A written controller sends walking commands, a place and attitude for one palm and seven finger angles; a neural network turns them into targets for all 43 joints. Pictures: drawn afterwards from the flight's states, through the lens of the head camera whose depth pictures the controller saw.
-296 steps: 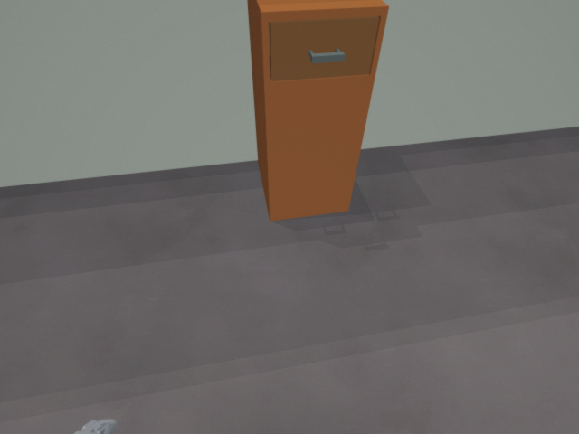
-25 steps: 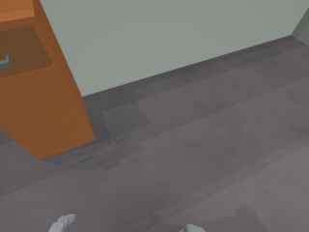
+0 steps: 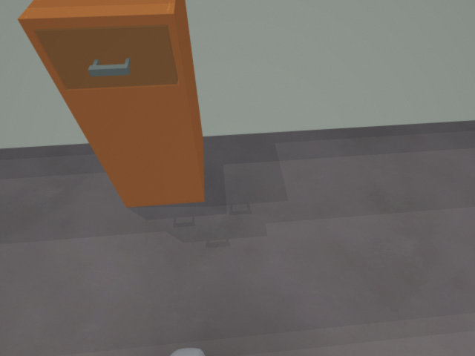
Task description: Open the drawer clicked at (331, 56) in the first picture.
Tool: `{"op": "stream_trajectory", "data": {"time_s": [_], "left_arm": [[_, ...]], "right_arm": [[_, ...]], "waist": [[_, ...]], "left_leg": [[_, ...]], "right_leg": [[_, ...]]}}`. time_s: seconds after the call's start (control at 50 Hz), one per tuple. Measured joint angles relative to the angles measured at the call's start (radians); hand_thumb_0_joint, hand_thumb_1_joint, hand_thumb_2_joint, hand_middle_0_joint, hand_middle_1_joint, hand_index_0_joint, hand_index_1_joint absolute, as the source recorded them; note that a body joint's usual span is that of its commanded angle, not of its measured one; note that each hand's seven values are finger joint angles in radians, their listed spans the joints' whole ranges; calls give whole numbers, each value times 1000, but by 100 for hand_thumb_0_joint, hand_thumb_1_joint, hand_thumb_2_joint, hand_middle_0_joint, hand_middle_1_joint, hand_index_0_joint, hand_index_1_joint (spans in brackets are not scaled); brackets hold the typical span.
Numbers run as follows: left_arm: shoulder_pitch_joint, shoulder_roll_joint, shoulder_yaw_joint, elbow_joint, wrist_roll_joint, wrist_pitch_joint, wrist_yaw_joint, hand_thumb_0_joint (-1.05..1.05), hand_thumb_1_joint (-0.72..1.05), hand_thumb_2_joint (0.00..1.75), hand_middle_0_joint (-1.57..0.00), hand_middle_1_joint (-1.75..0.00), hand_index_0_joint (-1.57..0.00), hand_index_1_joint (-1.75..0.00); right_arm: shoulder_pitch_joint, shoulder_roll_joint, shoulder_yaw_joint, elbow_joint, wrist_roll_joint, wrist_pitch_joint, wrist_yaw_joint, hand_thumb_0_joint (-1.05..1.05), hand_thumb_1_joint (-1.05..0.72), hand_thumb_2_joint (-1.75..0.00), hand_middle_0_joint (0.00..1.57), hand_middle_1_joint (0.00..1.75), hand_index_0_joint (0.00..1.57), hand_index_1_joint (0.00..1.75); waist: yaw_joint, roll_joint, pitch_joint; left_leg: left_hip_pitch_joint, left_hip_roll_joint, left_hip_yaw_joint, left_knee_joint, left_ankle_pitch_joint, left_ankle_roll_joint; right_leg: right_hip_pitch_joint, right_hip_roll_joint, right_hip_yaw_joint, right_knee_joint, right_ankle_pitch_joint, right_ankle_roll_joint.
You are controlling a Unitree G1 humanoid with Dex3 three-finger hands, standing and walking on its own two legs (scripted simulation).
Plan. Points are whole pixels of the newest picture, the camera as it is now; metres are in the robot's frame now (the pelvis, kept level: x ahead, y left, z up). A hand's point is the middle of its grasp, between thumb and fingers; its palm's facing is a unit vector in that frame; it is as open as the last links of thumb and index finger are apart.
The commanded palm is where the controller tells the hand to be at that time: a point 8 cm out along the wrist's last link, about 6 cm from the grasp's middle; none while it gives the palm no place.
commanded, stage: turn to face it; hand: left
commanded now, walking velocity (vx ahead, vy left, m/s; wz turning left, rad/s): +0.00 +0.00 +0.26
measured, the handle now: (110, 66) +0.80 +0.43 +0.02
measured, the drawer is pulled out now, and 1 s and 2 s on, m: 0.00 0.00 0.00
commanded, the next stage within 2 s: take the last steps up to it in 0.06 s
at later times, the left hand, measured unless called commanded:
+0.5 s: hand out of the picture +0.05 +0.20 -0.16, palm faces +0.11 -0.97 -0.21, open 7.4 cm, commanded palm none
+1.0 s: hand out of the picture +0.02 +0.23 -0.19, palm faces +0.25 -0.96 -0.12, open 7.4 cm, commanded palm none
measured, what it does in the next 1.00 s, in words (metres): walks ahead: left foot, then right foot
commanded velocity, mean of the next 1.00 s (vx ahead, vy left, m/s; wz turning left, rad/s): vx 0.25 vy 0.03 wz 0.09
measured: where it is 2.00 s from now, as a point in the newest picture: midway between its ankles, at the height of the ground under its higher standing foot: (207, 326)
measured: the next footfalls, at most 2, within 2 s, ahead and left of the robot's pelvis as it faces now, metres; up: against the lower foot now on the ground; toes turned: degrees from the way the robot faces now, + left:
left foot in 0.04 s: +0.04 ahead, +0.12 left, +0.00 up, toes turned +7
right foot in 0.50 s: +0.06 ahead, -0.10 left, +0.00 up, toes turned +0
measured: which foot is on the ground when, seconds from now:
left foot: up 0.00-0.02, down 0.04-0.50, up 0.52-0.92, down 0.94-1.00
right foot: down 0.00-0.06, up 0.08-0.48, down 0.50-0.94, up 0.96-1.00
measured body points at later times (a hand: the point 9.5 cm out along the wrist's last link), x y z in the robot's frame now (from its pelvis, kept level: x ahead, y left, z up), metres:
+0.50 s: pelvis +0.02 +0.02 +0.00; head +0.01 +0.00 +0.45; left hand +0.04 +0.26 -0.14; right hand +0.05 -0.22 -0.16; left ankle +0.00 +0.12 -0.73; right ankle +0.02 -0.10 -0.74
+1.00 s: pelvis +0.15 +0.11 -0.02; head +0.18 +0.13 +0.43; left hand +0.01 +0.29 -0.17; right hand +0.28 -0.11 -0.15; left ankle +0.22 +0.21 -0.73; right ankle +0.04 -0.07 -0.68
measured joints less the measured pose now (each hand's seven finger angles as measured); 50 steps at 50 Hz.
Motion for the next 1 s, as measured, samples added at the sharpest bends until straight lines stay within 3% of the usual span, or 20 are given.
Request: {"op": "stream_trajectory", "data": {"time_s": [0.04, 0.06, 0.1, 0.16, 0.24, 0.36, 0.46, 0.5, 0.56, 0.6, 0.66, 0.74, 0.84, 0.92, 0.96, 1.0], "left_arm": [[21, 17, 9, 19, -5, 7, 0, 0, 90, 90, -20, -30, -20, -30], [27, 27, 15, 28, -10, 14, -1, 0, 90, 90, -20, -30, -20, -30], [25, 47, 22, 48, -13, 37, 5, 0, 91, 90, -20, -30, -20, -30], [15, 56, 27, 73, -13, 55, 5, 1, 91, 90, -20, -30, -20, -30], [3, 52, 25, 80, -12, 43, -5, 1, 91, 90, -20, -30, -20, -30], [-1, 18, 12, 80, -4, 29, -21, 0, 91, 90, -20, -30, -20, -30], [-13, -21, -1, 73, -2, 5, -30, 0, 91, 90, -20, -30, -20, -30], [-9, -31, -5, 65, 0, -20, -31, 0, 91, 90, -20, -30, -20, -30], [9, -61, -7, 71, -1, -51, -16, 0, 92, 90, -20, -30, -20, -30], [49, -67, -5, 83, -4, -63, -7, 0, 93, 90, -20, -30, -20, -30], [101, -75, -8, 121, -6, -67, -2, 0, 93, 90, -20, -30, -20, -30], [151, -92, -18, 168, -7, -76, -2, 0, 92, 90, -20, -30, -20, -30], [196, -107, -21, 208, -2, -79, -2, 0, 91, 90, -20, -30, -20, -30], [228, -104, -12, 230, -1, -67, -3, 0, 91, 90, -20, -30, -20, -30], [223, -99, -7, 241, -8, -50, -8, 0, 91, 90, -20, -30, -20, -30], [192, -85, -3, 243, -12, -30, -9, 0, 91, 90, -20, -30, -20, -30]], "right_arm": [[-11, 6, 9, -12, -1, -16, 0, 0, -91, -90, 20, 29, 20, 30], [-17, 11, 11, -17, -4, -28, -1, 0, -91, -90, 20, 29, 20, 30], [-29, 27, 20, -23, -5, -41, -4, 0, -91, -90, 20, 29, 20, 30], [-28, 43, 32, -23, -7, -48, -18, 0, -91, -90, 20, 29, 20, 30], [-10, 60, 43, -8, -4, -56, -25, 0, -91, -90, 20, 29, 20, 30], [66, 80, 36, 20, -8, -72, -26, 0, -91, -90, 21, 29, 21, 30], [146, 59, 22, 64, -13, -74, -29, 0, -92, -90, 21, 29, 21, 30], [186, 54, 18, 87, -9, -71, -29, 0, -92, -90, 21, 29, 20, 30], [229, 40, 8, 131, -14, -47, -21, 0, -92, -90, 20, 29, 20, 30], [237, 37, 1, 148, -19, -35, -9, 0, -92, -90, 20, 29, 20, 30], [234, 37, -7, 143, -22, -41, 0, 1, -91, -90, 20, 29, 20, 30], [211, 46, -9, 129, -16, -49, 6, 1, -91, -90, 20, 29, 20, 30], [145, 65, 1, 114, -11, -54, 18, 1, -91, -90, 20, 29, 20, 30], [87, 65, 6, 86, -12, -82, 16, 1, -93, -90, 20, 29, 20, 30], [58, 67, 7, 66, -18, -115, 4, 0, -92, -90, 20, 29, 20, 30], [39, 80, 13, 60, -15, -129, -10, 0, -92, -90, 20, 29, 20, 30]], "waist": [[6, -7, -7], [7, -17, -9], [21, -41, -2], [22, -37, -8], [20, -26, -26], [-6, -1, -72], [-35, 21, -91], [-36, 20, -98], [-21, 51, -105], [-12, 49, -117], [-26, 46, -112], [-29, 41, -89], [-1, 27, -56], [23, 5, -39], [14, -6, -25], [14, -19, -17]], "left_leg": [[68, -3, 22, -155, 101, 15], [76, -10, 27, -181, 114, 59], [68, -22, 32, -154, 100, 98], [90, -24, 18, -195, 118, 105], [132, -33, 2, -290, 174, 111], [161, -45, -15, -356, 203, 114], [161, -56, -25, -336, 182, 104], [136, -64, -28, -260, 130, 96], [35, -52, -50, 6, -4, 83], [-42, -38, -45, 157, 41, 74], [-134, 6, -34, 247, 152, 50], [-210, 56, -24, 218, 238, 34], [-205, 73, 17, 29, 253, 42], [-103, 46, 54, -145, 219, 69], [-90, 34, 66, -130, 242, 105], [-69, 27, 88, -98, 190, 118]], "right_leg": [[-17, -8, -14, 47, -24, 16], [-40, -19, -6, 97, -39, 26], [-103, -14, 71, 247, -168, 44], [-182, 17, 150, 438, -172, 57], [-218, 27, 185, 490, -87, 66], [-176, 42, 176, 350, -84, 59], [-85, 71, 153, 121, -72, 40], [-18, 80, 146, -22, -19, 18], [9, 92, 122, -20, 15, -21], [47, 92, 124, -67, 17, -20], [115, 88, 117, -159, 43, -9], [184, 80, 98, -236, 50, 4], [238, 58, 82, -252, 12, 40], [241, 24, 86, -153, -83, 78], [153, 3, 116, 90, -166, 47], [17, 21, 179, 398, -183, 6]]}}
